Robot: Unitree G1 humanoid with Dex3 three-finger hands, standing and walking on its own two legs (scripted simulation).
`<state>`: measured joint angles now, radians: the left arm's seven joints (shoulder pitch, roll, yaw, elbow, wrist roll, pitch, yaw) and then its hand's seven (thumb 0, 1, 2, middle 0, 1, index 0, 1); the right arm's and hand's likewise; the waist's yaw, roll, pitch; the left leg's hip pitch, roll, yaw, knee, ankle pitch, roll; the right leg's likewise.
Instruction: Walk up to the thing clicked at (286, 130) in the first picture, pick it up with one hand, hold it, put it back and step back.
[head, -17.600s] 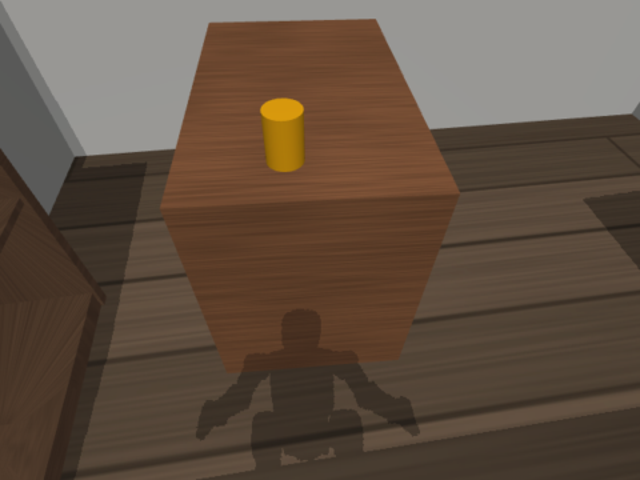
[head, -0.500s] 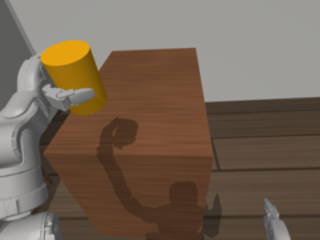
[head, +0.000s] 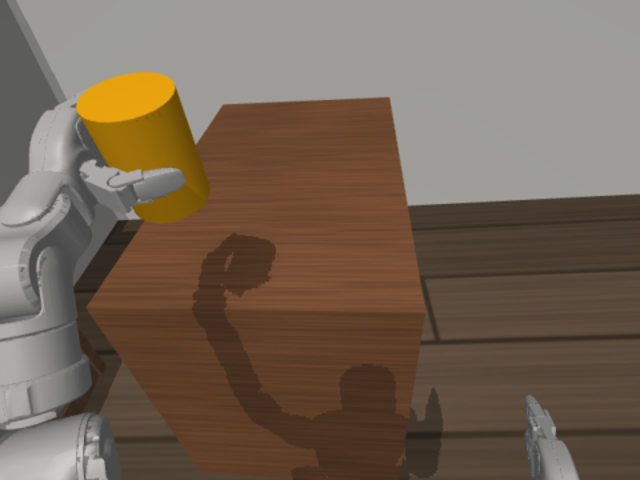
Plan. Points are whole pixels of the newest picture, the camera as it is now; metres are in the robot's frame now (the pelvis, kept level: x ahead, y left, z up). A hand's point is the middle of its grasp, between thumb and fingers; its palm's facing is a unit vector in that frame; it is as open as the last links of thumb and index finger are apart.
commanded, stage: hold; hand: left
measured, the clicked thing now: (152, 151) +0.34 +0.15 +0.31
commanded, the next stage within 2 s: crouch in 1.06 s
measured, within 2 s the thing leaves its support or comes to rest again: neither
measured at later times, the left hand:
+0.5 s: hand (141, 146) +0.35 +0.16 +0.31, palm faces +0.08 -1.00 -0.02, open 11.4 cm
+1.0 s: hand (142, 143) +0.35 +0.16 +0.31, palm faces +0.08 -1.00 -0.02, open 11.4 cm
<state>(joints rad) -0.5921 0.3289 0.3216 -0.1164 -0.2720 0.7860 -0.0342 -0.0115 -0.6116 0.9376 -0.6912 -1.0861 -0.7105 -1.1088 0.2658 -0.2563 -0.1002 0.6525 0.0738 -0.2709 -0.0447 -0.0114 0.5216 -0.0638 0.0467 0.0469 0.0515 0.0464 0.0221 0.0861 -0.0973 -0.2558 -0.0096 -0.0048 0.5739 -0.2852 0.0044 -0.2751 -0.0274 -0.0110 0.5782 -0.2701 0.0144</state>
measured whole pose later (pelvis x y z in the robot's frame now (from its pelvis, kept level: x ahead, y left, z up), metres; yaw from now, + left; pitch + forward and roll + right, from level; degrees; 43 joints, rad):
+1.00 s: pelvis +0.00 +0.00 +0.00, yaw +0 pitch -2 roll +0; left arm -0.63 0.34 0.32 -0.05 -0.26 0.78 -0.04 -0.01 -0.61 0.94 -0.68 -1.10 -0.70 -1.12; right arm 0.27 -0.25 -0.10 0.63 0.07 -0.26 -0.04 -0.01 0.52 -0.06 0.05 0.05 0.05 0.05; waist 0.02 0.09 -0.10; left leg -0.25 -0.01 0.00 0.57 -0.29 0.01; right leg -0.27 -0.03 -0.01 0.57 -0.27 0.02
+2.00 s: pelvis +0.01 +0.00 +0.00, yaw -1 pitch +5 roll +0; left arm -0.79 0.37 0.29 0.77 -0.15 0.13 -0.04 -0.01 -0.61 0.93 -0.70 -1.08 -0.72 -1.10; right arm 0.27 -0.24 -0.06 0.61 0.02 -0.31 -0.06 -0.01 0.55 -0.05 0.05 0.05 0.05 0.05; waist -0.06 0.04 -0.07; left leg -0.40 0.01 0.01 0.59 -0.29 0.00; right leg -0.42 -0.01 0.01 0.58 -0.26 0.01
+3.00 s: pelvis +0.01 +0.00 -0.02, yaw -2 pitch +14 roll -1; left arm -0.87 0.43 0.36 1.03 -0.13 -0.18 -0.06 -0.01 -0.61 0.93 -0.70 -1.08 -0.72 -1.10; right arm 0.22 -0.23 -0.04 0.50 -0.01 -0.12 -0.03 -0.01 0.50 -0.07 0.05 0.05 0.05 0.05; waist -0.14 0.02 -0.07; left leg -0.62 0.02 0.01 0.75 -0.36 0.00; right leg -0.63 0.01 0.00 0.70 -0.31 0.01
